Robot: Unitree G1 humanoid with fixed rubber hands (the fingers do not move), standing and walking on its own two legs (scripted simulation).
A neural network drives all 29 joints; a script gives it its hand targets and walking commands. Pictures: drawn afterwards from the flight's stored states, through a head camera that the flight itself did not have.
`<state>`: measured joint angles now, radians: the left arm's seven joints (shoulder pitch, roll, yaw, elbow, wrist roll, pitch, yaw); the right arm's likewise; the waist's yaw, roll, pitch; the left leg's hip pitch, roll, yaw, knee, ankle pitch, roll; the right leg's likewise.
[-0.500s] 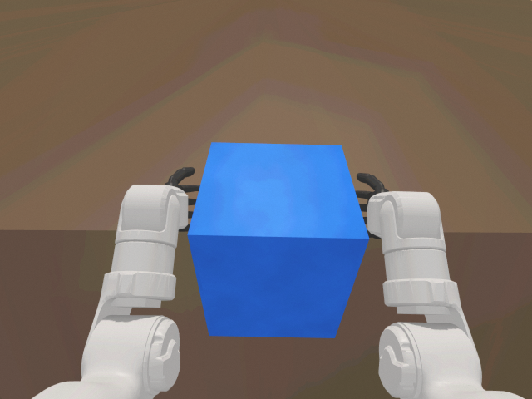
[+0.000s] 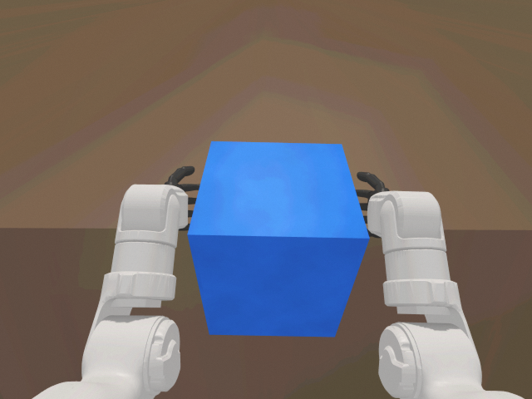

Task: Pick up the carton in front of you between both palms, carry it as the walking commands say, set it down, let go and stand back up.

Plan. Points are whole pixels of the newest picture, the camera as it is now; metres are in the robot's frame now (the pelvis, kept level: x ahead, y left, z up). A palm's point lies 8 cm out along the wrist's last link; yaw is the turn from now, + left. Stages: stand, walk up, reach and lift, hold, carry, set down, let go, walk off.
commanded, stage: carry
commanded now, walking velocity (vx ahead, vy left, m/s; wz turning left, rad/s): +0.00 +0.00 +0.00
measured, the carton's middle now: (274, 241) +0.35 +0.00 +0.06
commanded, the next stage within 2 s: none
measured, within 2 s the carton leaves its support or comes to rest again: neither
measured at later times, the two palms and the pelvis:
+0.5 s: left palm (175, 206) +0.35 +0.15 +0.14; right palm (379, 213) +0.35 -0.15 +0.13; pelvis +0.00 +0.00 +0.00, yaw +0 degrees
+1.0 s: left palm (171, 135) +0.45 +0.16 +0.19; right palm (363, 149) +0.44 -0.14 +0.18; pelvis +0.08 +0.02 +0.01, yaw +0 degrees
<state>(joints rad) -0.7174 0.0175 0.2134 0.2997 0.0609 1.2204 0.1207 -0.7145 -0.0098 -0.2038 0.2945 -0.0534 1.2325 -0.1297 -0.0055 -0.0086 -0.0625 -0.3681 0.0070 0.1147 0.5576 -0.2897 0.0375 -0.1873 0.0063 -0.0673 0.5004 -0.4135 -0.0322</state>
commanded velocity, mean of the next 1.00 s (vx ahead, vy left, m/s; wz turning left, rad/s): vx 0.20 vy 0.00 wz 0.00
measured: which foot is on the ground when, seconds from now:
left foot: down 0.00-1.00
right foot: down 0.00-0.86, up 0.88-1.00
